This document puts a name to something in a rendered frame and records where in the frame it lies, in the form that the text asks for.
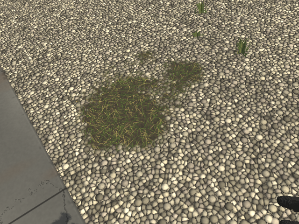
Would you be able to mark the robot right hand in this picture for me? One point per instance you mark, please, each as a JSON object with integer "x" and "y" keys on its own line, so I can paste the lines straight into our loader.
{"x": 289, "y": 202}

